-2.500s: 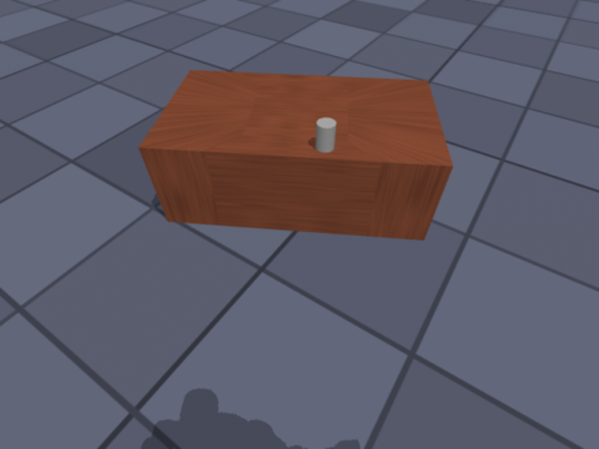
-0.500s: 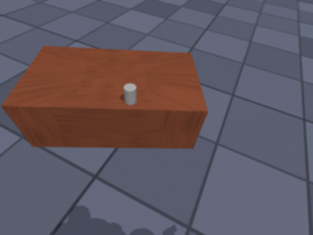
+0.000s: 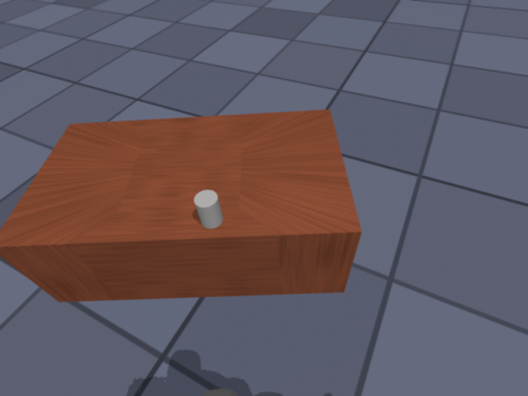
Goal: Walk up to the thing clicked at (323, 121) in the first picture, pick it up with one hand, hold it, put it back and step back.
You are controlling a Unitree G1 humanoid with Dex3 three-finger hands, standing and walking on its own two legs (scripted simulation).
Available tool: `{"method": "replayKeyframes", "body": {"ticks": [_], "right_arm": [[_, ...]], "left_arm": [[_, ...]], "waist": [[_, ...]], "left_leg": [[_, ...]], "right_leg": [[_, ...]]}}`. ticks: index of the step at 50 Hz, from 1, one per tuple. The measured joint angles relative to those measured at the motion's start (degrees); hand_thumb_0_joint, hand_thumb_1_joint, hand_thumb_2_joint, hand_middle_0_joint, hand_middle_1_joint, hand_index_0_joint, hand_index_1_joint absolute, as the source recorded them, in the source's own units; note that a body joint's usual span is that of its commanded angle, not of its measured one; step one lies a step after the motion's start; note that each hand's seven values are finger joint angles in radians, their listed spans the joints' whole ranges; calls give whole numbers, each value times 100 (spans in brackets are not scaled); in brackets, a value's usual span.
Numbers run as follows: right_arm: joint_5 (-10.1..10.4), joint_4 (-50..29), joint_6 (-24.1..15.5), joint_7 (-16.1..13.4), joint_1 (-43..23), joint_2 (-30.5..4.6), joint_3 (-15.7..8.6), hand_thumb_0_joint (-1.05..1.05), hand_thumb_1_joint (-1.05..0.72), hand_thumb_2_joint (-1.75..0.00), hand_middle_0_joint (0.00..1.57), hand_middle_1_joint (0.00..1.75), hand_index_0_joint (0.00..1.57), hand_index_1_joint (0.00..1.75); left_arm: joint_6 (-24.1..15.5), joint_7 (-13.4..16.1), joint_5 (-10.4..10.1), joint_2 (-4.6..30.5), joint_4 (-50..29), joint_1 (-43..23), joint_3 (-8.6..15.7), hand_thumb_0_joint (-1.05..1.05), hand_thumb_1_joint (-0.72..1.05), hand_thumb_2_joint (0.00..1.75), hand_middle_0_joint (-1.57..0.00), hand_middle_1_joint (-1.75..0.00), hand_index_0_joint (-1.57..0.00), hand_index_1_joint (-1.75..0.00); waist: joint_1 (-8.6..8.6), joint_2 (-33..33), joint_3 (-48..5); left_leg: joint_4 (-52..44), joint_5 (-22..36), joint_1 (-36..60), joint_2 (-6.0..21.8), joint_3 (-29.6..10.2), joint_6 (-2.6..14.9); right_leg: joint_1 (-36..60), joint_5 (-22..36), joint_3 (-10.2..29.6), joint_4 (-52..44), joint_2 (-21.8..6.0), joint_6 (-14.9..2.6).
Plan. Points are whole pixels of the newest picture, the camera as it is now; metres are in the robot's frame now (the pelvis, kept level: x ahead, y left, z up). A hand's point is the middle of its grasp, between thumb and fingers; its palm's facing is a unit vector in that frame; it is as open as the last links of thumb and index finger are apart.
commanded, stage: walk up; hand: left
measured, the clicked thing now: (209, 209) +0.71 +0.22 -0.30
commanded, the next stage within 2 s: none
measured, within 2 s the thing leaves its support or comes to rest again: neither
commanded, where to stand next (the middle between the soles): +0.34 +0.01 m, yaw +2 degrees
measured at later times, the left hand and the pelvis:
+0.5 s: hand (119, 373) +0.21 +0.29 -0.15, palm faces -0.01 -0.95 -0.32, open 7.4 cm; pelvis +0.17 +0.02 +0.00, yaw +2 degrees
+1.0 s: hand (161, 302) +0.33 +0.24 -0.13, palm faces +0.01 -0.91 -0.42, open 7.4 cm; pelvis +0.27 -0.03 -0.01, yaw +3 degrees
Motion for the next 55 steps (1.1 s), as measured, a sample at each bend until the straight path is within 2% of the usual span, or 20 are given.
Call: {"method": "replayKeyframes", "body": {"ticks": [4, 7, 12, 14, 15, 18, 20, 23, 29, 32, 35, 36, 37, 39, 41, 45, 48, 52, 54, 55], "right_arm": [[-64, -47, 31, 86, -87, 1, -59, 1, -91, -90, 20, 30, 20, 30], [-118, -1, 59, 133, -101, 25, -81, 1, -91, -90, 20, 30, 20, 30], [-147, 39, 13, 154, -159, 77, -91, 1, -91, -90, 20, 30, 20, 30], [-163, 3, -83, 126, -236, 144, -98, 1, -91, -90, 20, 30, 20, 30], [-196, -65, -139, 104, -273, 156, -96, 1, -91, -90, 20, 30, 20, 30], [-126, -258, -216, 52, -310, 183, -82, 1, -91, -90, 20, 30, 20, 30], [-75, -321, -219, 16, -273, 259, -31, 1, -91, -90, 20, 30, 20, 30], [-39, -339, -249, 4, -134, 310, 52, 1, -90, -90, 20, 30, 20, 30], [-92, -269, -160, 64, 97, 182, 38, 1, -90, -90, 20, 30, 20, 30], [-99, -233, -81, 64, 181, 70, -1, 1, -90, -90, 20, 30, 20, 30], [-70, -169, 55, 34, 232, -2, -14, 1, -90, -90, 20, 30, 20, 30], [-50, -113, 103, 4, 186, -38, -26, 1, -90, -90, 20, 30, 20, 30], [-37, -59, 159, -34, 120, -44, -30, 1, -90, -90, 20, 30, 20, 30], [-34, -4, 231, -94, 25, -9, 1, 1, -91, -90, 20, 30, 20, 30], [-21, 42, 257, -115, -59, 15, 43, 1, -91, -90, 20, 30, 20, 30], [-4, 115, 292, -103, -242, 56, 72, 1, -91, -90, 20, 30, 20, 30], [-25, 199, 328, -106, -359, 91, 72, 1, -91, -90, 20, 30, 20, 30], [-46, 372, 373, -106, -497, 140, 53, 1, -91, -90, 20, 30, 20, 30], [-57, 451, 361, -108, -558, 145, 31, 1, -91, -90, 20, 30, 20, 30], [-70, 518, 348, -123, -623, 194, 14, 1, -91, -90, 20, 30, 20, 30]], "left_arm": [[3, 14, 52, 47, 27, 257, 4, 0, 90, 89, -21, -30, -20, -30], [13, 2, 92, 139, 5, 392, 43, 0, 90, 89, -21, -30, -20, -30], [60, -8, 99, 305, -18, 593, 78, 0, 90, 89, -21, -30, -20, -30], [117, 11, 98, 387, 25, 645, 77, 0, 90, 89, -21, -30, -20, -30], [161, 35, 80, 376, 69, 640, 75, 0, 91, 89, -21, -30, -20, -30], [285, 80, 79, 296, 198, 612, 1, 1, 91, 89, -21, -30, -20, -30], [303, 64, 71, 340, 224, 572, -18, 1, 91, 89, -21, -30, -20, -30], [283, 20, 37, 419, 179, 465, 28, 1, 91, 89, -21, -30, -20, -30], [264, -90, 72, 421, 173, 339, 104, 0, 91, 89, -20, -30, -20, -30], [237, -80, 91, 383, 273, 275, 107, 0, 91, 89, -20, -30, -20, -30], [116, 10, 112, 385, 318, 236, 115, 0, 91, 89, -21, -30, -20, -30], [73, 65, 130, 317, 354, 174, 125, 0, 91, 89, -20, -30, -20, -30], [43, 107, 144, 250, 354, 121, 109, 0, 91, 89, -20, -30, -20, -30], [26, 136, 119, 144, 301, 14, 29, 0, 91, 89, -20, -30, -20, -30], [16, 165, 81, 44, 229, -51, -45, 0, 91, 89, -21, -30, -20, -30], [6, 238, 69, -43, 173, -77, -172, 0, 91, 89, -21, -30, -20, -30], [38, 290, 82, -38, 215, -104, -194, 0, 90, 89, -21, -30, -20, -30], [135, 318, 86, 33, 297, -222, -193, 0, 90, 89, -21, -30, -20, -30], [188, 324, 58, 82, 347, -311, -194, 0, 90, 89, -21, -30, -20, -30], [221, 332, 40, 127, 397, -388, -184, 0, 90, 89, -21, -30, -20, -30]], "waist": [[51, -1, -31], [123, -85, -47], [221, -286, -61], [219, -529, -19], [214, -609, 11], [70, -530, -7], [2, -574, -32], [-64, -656, -54], [-112, -579, -87], [-189, -437, -138], [-201, -288, -183], [-170, -120, -140], [-153, -2, -93], [-93, 58, 4], [-30, 77, 71], [36, 137, 126], [54, 129, 124], [38, 15, 87], [4, -66, 66], [-8, -206, 103]], "left_leg": [[-869, 354, -334, 102, -50, -137], [-1712, 553, -312, 190, 80, -179], [-2884, 770, 179, 134, 354, -61], [-2996, 1180, 373, -50, 491, 2], [-2853, 1054, 396, -108, 568, 21], [-2698, 711, 564, -53, 565, 99], [-2931, 712, 826, -44, 576, 78], [-3270, 749, 1151, -73, 563, 26], [-3474, 527, 1578, -59, 619, -4], [-3316, 289, 1617, -21, 597, -91], [-2774, -141, 1468, 78, 520, -213], [-2456, -301, 1360, 205, 448, -141], [-2066, -487, 1203, 210, 285, -85], [-1292, -881, 867, 10, 139, -35], [-763, -1006, 547, -139, 131, -19], [-707, -675, 157, -161, -6, -48], [-1179, -439, 141, -96, -88, -107], [-1993, -146, 403, -22, 27, -137], [-2458, 234, 648, -54, 109, -108], [-2528, 380, 707, -138, 148, -148]], "right_leg": [[343, -83, -95, -316, 138, -47], [522, -266, -174, -357, 179, -45], [726, -824, -270, -8, 122, 91], [656, -1190, -200, 541, -95, 99], [474, -1204, -80, 1080, -169, 44], [-262, -1455, 236, 2745, 11, -12], [-696, -1256, 402, 3200, -1, -14], [-1165, -829, 545, 3019, -220, 58], [-1407, -206, 489, 1650, -601, 259], [-1238, 32, 406, 1045, -575, 277], [-800, 339, 281, 400, -379, 265], [-780, 262, 217, 461, -255, 279], [-796, 155, 165, 576, -189, 267], [-765, 35, 149, 655, -214, 215], [-666, 40, 154, 537, -265, 178], [-460, 113, 112, 232, -242, 168], [-387, 57, 66, 221, -205, 166], [-435, -166, -20, 514, -232, 212], [-529, -335, -60, 793, -280, 266], [-563, -417, -28, 941, -373, 303]]}}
